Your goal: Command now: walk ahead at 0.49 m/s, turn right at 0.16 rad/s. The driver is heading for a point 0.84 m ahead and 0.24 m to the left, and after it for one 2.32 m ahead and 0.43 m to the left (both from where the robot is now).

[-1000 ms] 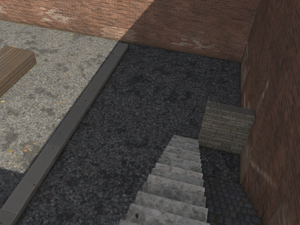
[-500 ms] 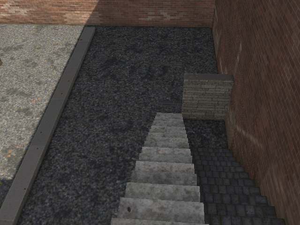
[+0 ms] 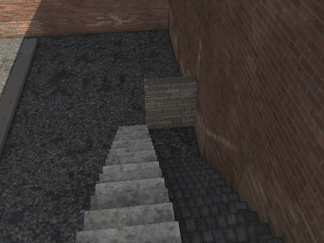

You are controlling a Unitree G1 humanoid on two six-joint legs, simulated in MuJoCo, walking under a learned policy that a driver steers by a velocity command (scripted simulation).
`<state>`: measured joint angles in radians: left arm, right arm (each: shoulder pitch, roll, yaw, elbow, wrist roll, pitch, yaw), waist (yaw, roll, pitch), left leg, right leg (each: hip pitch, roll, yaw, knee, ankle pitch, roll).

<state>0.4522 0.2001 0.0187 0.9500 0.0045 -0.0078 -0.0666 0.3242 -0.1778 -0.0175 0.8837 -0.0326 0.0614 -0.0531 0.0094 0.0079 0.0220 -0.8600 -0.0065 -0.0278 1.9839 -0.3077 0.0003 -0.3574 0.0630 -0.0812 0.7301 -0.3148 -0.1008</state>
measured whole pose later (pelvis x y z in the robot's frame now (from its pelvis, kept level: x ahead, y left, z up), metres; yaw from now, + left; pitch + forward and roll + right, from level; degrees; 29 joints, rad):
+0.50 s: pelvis +0.04 +0.07 +0.00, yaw -3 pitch -2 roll -2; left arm 0.21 0.29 0.06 0.80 0.02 0.07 -0.01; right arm 0.45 -0.26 -0.02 0.92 -0.01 0.03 0.02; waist -0.03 -0.03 0.01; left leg -0.35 0.03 0.06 0.82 -0.45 0.04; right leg -0.83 0.17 0.16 1.56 -0.20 0.04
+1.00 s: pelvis +0.09 +0.05 +0.00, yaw +2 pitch -2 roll +1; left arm 0.45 0.23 -0.01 0.92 0.03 -0.03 -0.03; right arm 0.16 -0.27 -0.08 0.87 0.00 0.08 -0.03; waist 0.03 0.00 -0.02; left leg -0.78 -0.14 -0.13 1.53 -0.11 0.03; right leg -0.32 -0.06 -0.12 0.82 -0.47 -0.03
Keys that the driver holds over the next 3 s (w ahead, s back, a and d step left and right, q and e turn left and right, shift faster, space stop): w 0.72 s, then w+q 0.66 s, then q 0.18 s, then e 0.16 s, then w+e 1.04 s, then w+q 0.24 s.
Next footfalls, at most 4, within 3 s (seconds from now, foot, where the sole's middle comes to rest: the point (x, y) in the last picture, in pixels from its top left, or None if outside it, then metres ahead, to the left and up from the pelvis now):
0.28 left None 0.08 0.16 -0.75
0.76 right None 0.12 -0.05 -0.75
1.26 left None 0.12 0.21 -0.75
1.72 right None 0.30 0.21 -0.94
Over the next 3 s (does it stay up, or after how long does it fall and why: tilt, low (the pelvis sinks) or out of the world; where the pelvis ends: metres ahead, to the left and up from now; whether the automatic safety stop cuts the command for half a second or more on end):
stays up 0.45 0.12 -0.28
